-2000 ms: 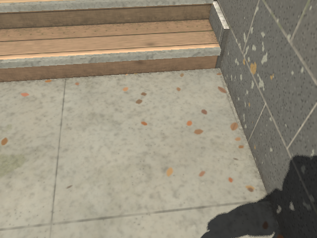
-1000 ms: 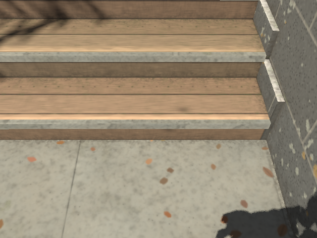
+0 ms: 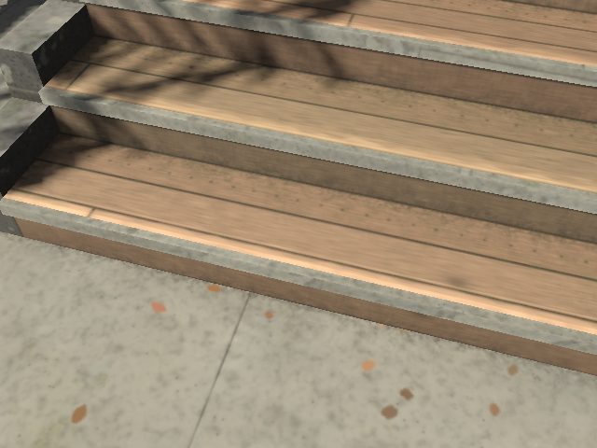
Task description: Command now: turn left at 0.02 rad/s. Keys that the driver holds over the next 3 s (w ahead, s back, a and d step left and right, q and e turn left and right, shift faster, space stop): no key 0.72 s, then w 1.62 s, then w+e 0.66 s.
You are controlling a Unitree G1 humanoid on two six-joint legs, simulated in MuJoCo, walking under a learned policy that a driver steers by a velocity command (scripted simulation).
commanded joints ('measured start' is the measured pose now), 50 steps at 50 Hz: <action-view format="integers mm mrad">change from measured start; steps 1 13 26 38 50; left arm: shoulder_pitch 7 22 78 140 271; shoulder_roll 107 101 77 44 27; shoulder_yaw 23 17 4 -2 39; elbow -21 70 136 179 200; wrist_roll -1 -9 -10 -14 -29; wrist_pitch -6 -11 -17 -9 -82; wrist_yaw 9 28 30 31 -16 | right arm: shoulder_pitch -15 -4 16 49 33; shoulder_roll -125 -122 -113 -96 -164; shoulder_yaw -29 -33 -27 -26 -68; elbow -23 103 182 213 123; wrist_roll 2 2 6 18 53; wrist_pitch -16 -8 1 2 -75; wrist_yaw -5 -8 -11 -18 0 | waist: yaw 3 1 -6 -14 92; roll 48 34 16 34 52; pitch -45 -21 -1 0 -3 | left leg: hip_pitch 9 24 10 -25 -162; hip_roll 89 71 46 31 148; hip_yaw -93 -86 -59 -53 -131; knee -110 -149 -145 -184 -219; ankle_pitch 380 323 273 -73 -5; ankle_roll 36 35 33 55 148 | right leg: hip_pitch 24 2 -17 -20 135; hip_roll -10 -16 -13 27 70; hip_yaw -5 -28 -41 -78 -143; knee -43 -59 -65 -41 11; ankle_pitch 216 140 125 -61 61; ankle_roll -5 14 10 -2 -86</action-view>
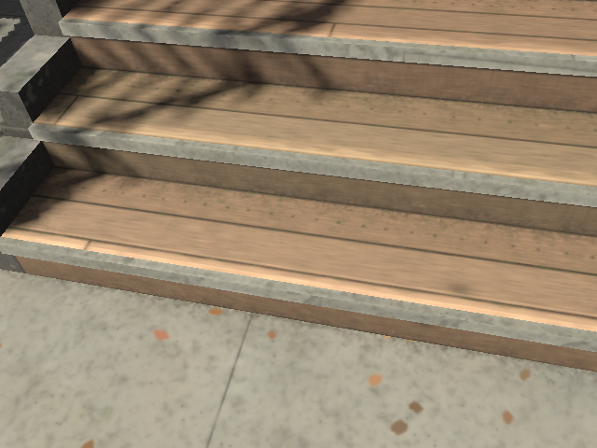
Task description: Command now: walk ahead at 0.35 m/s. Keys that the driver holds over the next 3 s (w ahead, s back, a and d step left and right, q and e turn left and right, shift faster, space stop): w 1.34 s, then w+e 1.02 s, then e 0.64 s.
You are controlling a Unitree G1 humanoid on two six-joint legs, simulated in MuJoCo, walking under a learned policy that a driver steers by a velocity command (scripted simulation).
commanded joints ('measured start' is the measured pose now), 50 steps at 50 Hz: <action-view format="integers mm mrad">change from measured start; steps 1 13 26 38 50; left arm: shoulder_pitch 289 230 205 6 263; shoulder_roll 65 102 154 44 282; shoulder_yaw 37 -4 19 -10 63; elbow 84 4 -25 -134 -59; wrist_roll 14 38 37 65 79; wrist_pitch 7 -3 26 55 10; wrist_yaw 1 0 22 -27 19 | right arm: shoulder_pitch -165 -308 -19 -91 76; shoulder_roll -101 -32 -216 -122 22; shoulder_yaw -12 -2 -56 12 63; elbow -114 -226 -186 -84 -113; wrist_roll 2 -10 -32 -65 -42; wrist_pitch -20 -38 -44 -81 -63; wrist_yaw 6 30 51 48 30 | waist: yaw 159 70 -180 49 77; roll -60 -104 -139 54 -348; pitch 4 142 -196 37 -133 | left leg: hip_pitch -347 -706 193 -254 -487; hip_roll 82 125 95 202 -42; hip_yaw -68 61 16 -18 156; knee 111 495 228 -249 718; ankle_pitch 55 281 262 301 -96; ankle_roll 105 -13 137 189 33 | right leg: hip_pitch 403 307 187 -140 494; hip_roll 41 -168 -151 -70 -358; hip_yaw -13 188 22 3 499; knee -156 -497 147 277 -360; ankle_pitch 145 415 926 192 409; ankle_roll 28 -113 -26 18 -204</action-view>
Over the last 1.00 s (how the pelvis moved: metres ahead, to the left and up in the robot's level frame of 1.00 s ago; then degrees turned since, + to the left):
0.04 -0.03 0.00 0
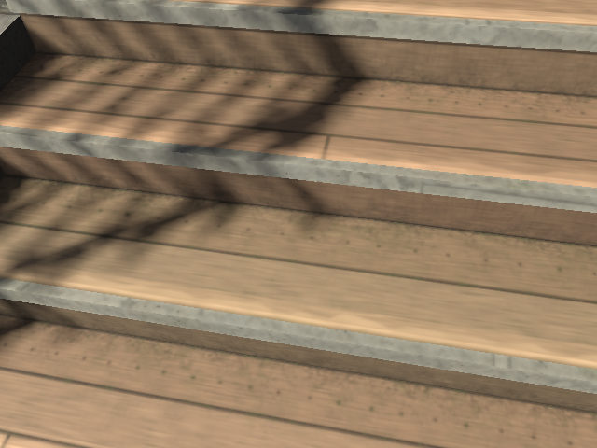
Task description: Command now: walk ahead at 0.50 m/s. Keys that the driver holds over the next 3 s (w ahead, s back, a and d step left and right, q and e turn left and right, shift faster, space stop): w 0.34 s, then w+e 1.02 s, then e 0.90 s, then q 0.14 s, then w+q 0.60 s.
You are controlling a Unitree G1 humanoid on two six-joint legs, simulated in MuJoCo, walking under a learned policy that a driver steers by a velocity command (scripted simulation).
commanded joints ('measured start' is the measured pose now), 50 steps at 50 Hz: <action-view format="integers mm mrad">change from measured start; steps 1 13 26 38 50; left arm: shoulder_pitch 377 471 319 208 -297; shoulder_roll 244 108 298 18 28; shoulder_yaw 81 47 65 28 -37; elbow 82 173 125 -41 -181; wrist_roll -19 -24 -88 -58 -57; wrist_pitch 7 -17 -21 18 79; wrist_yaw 9 17 -3 -125 -67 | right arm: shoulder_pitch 37 -287 -62 -163 305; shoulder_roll -79 37 -6 49 55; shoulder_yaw -7 0 21 25 106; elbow -54 -208 -423 -51 142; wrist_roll -19 -45 -2 -83 -181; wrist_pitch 3 75 69 10 -4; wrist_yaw -12 -8 -18 65 68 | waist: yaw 101 72 -182 109 -45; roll -152 -145 -214 -33 48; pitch -116 65 -378 -31 -48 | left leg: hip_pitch -524 -1041 -72 -319 225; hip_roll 15 104 -5 331 342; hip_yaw -38 -1 75 -138 78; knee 682 1329 559 -253 -422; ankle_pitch -136 -46 87 53 301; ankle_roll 22 -24 83 73 90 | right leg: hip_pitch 500 388 263 -782 -1287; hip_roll -396 -293 -221 37 -37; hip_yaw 576 297 82 351 154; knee -228 -328 -54 1523 1387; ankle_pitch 117 96 1487 224 163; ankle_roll -235 -245 -89 -259 -217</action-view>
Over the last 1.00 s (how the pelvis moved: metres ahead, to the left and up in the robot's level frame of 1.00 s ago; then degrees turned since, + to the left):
0.51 0.00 -0.01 0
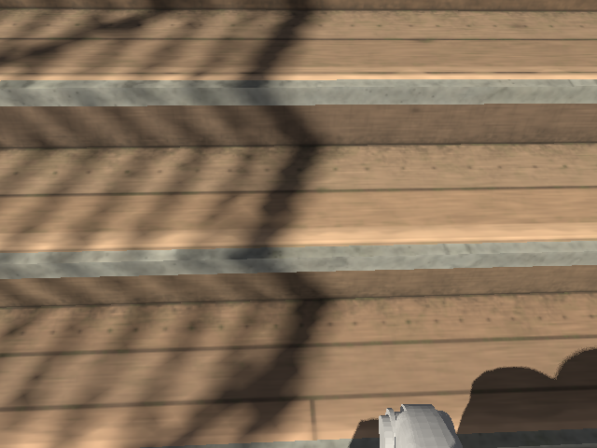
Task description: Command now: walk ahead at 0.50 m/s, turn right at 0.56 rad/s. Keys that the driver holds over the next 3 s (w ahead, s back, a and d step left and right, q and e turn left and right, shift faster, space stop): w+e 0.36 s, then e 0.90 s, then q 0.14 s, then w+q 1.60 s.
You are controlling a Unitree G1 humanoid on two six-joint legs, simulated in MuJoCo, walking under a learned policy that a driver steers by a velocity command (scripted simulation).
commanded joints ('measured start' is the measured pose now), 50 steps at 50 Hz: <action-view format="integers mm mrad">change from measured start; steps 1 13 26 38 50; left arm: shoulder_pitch -281 564 248 159 -92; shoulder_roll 57 230 264 62 161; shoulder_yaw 7 120 77 62 77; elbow -133 173 53 -18 -153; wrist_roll -4 71 -8 32 88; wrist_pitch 16 -1 -127 -46 -44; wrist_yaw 18 56 8 4 59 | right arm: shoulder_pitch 142 -168 -640 -489 -352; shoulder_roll -115 -137 -108 -68 -214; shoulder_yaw -2 -71 -19 -82 -87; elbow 14 -139 -539 -338 -395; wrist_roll -8 120 166 144 112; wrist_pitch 3 -3 61 -45 -57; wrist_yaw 33 97 -47 -142 -105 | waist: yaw -55 221 -97 54 -50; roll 112 -59 -107 95 100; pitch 93 -19 -8 -87 -36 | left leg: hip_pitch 223 -965 -253 -419 -125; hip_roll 338 -59 -45 182 354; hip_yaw -193 -561 -174 -484 -301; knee -278 1709 1090 68 42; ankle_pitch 332 350 21 91 -11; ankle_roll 107 103 -77 140 127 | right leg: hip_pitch -209 1241 439 483 404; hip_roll -59 -113 -26 -18 -137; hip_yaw -53 727 264 45 52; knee -216 -1579 -1888 -310 -642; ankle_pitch -92 -463 452 -157 -113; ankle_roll -7 -114 -5 184 258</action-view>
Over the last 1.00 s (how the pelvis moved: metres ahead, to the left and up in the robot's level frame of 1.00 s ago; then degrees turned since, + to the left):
0.49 0.10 0.17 -16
